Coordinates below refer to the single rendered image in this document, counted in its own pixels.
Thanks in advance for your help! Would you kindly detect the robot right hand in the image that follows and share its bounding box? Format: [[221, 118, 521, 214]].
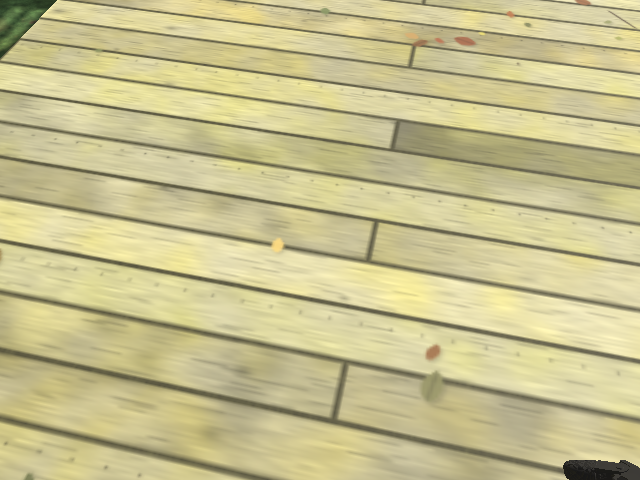
[[563, 460, 640, 480]]

